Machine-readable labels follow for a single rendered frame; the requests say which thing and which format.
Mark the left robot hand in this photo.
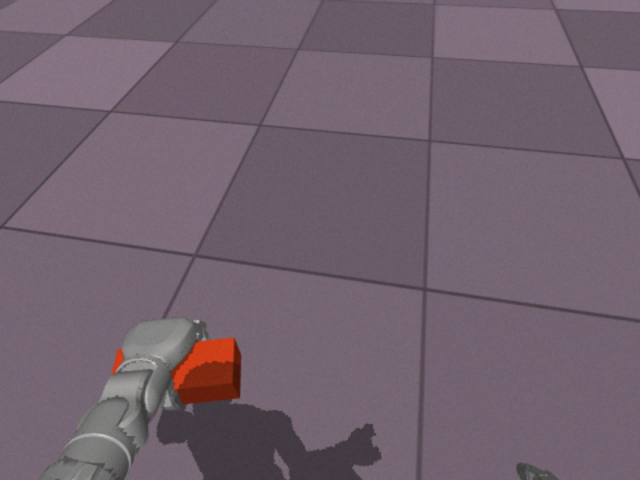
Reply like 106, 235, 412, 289
122, 317, 210, 411

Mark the carton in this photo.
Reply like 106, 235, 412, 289
111, 338, 241, 404

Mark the right robot hand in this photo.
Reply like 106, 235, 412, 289
516, 463, 559, 480

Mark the left robot arm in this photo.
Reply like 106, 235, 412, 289
38, 354, 170, 480

